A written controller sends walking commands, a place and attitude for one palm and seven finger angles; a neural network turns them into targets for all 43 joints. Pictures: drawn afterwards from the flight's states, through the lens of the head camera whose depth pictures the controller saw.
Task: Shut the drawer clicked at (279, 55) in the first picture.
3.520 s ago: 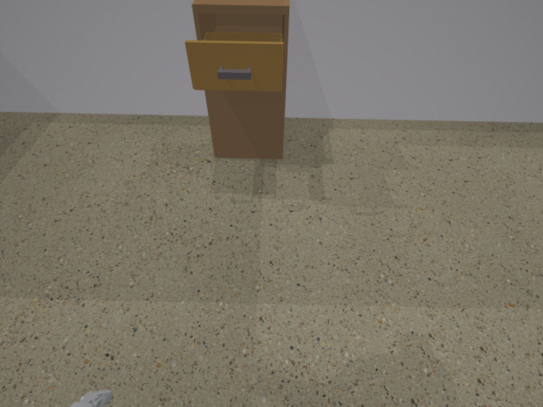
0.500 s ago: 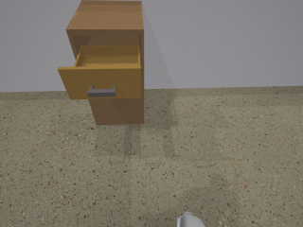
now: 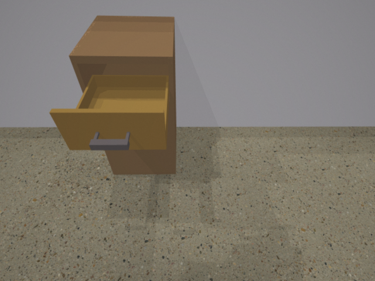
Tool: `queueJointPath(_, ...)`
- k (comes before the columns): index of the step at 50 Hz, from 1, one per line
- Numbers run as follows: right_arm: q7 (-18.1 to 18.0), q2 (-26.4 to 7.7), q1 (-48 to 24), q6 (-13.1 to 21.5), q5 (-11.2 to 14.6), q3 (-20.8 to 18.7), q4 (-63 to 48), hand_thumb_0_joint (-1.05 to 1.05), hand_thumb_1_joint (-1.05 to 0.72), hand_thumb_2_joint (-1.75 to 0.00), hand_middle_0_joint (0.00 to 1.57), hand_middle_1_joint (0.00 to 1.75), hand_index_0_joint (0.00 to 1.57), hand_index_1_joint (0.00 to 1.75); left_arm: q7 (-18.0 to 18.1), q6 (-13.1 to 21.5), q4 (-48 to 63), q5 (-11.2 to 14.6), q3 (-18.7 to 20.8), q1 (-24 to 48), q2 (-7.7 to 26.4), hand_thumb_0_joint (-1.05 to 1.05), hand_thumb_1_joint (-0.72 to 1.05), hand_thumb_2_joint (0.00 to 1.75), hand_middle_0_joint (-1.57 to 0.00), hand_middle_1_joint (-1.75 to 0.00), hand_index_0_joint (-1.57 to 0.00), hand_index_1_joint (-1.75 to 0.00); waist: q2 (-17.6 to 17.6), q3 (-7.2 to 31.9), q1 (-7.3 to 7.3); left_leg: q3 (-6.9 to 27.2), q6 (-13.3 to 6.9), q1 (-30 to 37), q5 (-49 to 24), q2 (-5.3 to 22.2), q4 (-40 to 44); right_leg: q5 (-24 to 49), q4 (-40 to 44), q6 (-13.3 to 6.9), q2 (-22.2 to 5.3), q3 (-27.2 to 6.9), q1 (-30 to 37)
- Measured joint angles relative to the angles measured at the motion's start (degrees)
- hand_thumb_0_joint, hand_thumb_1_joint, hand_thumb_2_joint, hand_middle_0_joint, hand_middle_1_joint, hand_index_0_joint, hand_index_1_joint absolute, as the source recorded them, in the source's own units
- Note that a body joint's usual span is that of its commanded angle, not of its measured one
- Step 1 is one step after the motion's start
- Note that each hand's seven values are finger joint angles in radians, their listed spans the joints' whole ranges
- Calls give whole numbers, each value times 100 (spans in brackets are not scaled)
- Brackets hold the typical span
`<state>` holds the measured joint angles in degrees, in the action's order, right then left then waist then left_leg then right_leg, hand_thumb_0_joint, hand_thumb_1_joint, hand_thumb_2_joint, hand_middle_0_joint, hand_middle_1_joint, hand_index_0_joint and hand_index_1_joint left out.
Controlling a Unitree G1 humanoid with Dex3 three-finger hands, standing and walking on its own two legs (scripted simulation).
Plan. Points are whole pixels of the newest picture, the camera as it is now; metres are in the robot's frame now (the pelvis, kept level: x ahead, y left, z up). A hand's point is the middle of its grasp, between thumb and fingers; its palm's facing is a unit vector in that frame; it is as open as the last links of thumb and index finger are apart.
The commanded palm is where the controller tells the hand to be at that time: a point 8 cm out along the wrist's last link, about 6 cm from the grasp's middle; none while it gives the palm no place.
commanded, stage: take the last steps up to it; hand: left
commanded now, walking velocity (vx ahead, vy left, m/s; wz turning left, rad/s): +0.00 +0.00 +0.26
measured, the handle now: (111, 139) +0.55 +0.28 -0.08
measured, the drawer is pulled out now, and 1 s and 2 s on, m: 0.30 0.30 0.30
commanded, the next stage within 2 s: come to a stop and stand still in 0.96 s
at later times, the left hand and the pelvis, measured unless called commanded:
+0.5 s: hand out of the picture -0.02 +0.17 -0.15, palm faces +0.20 -0.96 -0.21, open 7.4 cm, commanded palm none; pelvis +0.08 +0.01 +0.01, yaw +6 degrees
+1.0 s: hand (89, 238) +0.26 +0.28 -0.16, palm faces +0.13 -0.97 -0.23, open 7.4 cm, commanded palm none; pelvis +0.21 +0.09 +0.00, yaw +4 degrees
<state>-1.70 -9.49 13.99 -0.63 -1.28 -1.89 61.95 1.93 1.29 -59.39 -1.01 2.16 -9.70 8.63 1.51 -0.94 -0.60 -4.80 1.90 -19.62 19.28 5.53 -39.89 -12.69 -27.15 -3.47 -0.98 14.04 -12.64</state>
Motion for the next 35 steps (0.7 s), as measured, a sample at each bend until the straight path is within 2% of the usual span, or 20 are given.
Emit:
queueJointPath(1, 14, -5, 10, 6, -1, 8, -11, 1, -94, -90, 20, 30, 19, 30, -2, -32, -15, 10, 4, -44, 10, 0, 94, 90, -20, -29, -20, -30, -15, 14, 16, -15, -6, 170, -208, -8, 339, -85, -108, 31, -9, 37, 0)
queueJointPath(2, 25, -4, 25, 23, -5, 15, -20, 1, -93, -90, 20, 30, 19, 30, -5, -74, -32, 25, 11, -86, 21, 0, 94, 90, -20, -29, -20, -30, -32, 26, 18, 12, -95, 267, -520, -26, 572, -187, -250, 70, -32, 81, -23)
queueJointPath(4, 13, 58, 36, 18, -38, 44, -1, 1, -93, -90, 20, 30, 19, 30, 7, -164, -92, 60, 52, -172, 100, 0, 94, 90, -20, -29, -20, -30, -206, 16, 78, -18, -235, 343, -496, -145, 580, -332, -387, 188, -152, 39, 0)
queueJointPath(7, 12, 101, 82, 13, -59, 79, -21, 1, -93, -90, 20, 30, 20, 30, -39, -229, -175, 16, 45, -389, 171, 0, 93, 90, -20, -29, -20, -30, -342, 54, 140, -91, -306, 500, -434, -298, 862, -720, -496, 342, -197, -209, -32)
queueJointPath(11, 19, 83, 122, 89, -46, 66, -65, 1, -93, -90, 20, 30, 20, 30, -136, -212, -287, -34, -4, -636, 145, 0, 92, 90, -20, -29, -20, -30, -270, 6, 105, -85, -353, 626, -572, -471, 1203, -1220, -961, 349, -205, -614, -184)
queueJointPath(14, 39, 50, 193, 114, -22, 48, -28, 1, -92, -90, 20, 30, 20, 30, -176, -133, -334, -39, -27, -809, 87, 1, 92, 90, -20, -29, -20, -30, -133, -16, 97, -46, -334, 676, -539, -538, 1224, -1079, -580, 354, -200, -734, -32)
queueJointPath(16, 63, 18, 254, 76, 19, 30, 35, 1, -92, -90, 20, 30, 20, 30, -169, -35, -359, -54, -27, -925, 37, 1, 91, 90, -20, -29, -20, -30, 12, -20, 116, 35, -323, 600, -249, -499, 878, -417, -339, 281, -164, -645, 129)
queueJointPath(19, 154, -1, 311, -35, -23, -12, 153, 1, -91, -90, 20, 30, 20, 30, -119, 103, -366, -53, -13, -1170, -8, 1, 91, 90, -20, -29, -20, -30, 74, 82, 210, 87, -316, 136, 394, -452, -387, -562, -147, 185, -168, -482, 407)
queueJointPath(22, 202, -61, 189, -62, -52, -65, 168, 1, -92, -90, 20, 30, 20, 30, -67, 185, -426, -56, -11, -1456, -76, 1, 91, 90, -20, -29, -20, -30, 13, 95, 301, 73, -294, -351, 202, -340, -1305, -517, 246, 220, -217, -471, 718)
queueJointPath(24, 230, -123, 67, -44, -42, -103, 95, 2, -92, -90, 20, 30, 20, 30, -61, 209, -509, -60, -37, -1614, -146, 1, 91, 90, -20, -29, -20, -30, -8, 57, 294, 74, -252, -621, -68, -221, -1483, -456, 483, 268, -252, -450, 900)
queueJointPath(27, 268, -181, -137, -22, -19, -137, -34, 1, -92, -90, 20, 30, 20, 30, -72, 221, -628, -68, -79, -1779, -245, 1, 91, 90, -20, -29, -20, -30, -44, -27, 283, 38, -209, -858, -414, -62, -1196, -439, 743, 355, -318, -393, 1138)
queueJointPath(30, 300, -188, -345, 2, -4, -134, -145, 1, -91, -90, 20, 30, 19, 30, -84, 213, -705, -76, -99, -1854, -304, 1, 90, 90, -20, -29, -20, -30, -97, -138, 327, -49, -216, -870, -608, 8, -559, -535, 818, 479, -401, -336, 1308)
queueJointPath(33, 323, -150, -519, 60, -2, -104, -238, 1, -91, -90, 20, 30, 19, 30, -94, 185, -739, -78, -86, -1875, -305, 1, 90, 90, -20, -29, -20, -30, -163, -240, 406, -155, -287, -657, -621, -37, 89, -770, 681, 636, -500, -293, 1417)
queueJointPath(35, 316, -125, -585, 170, -22, -67, -314, 1, -91, -90, 20, 30, 19, 30, -99, 165, -750, -62, -69, -1918, -295, 1, 90, 90, -20, -29, -20, -30, -201, -273, 422, -262, -342, -294, -748, -120, 654, -1106, 223, 722, -601, -323, 1347)
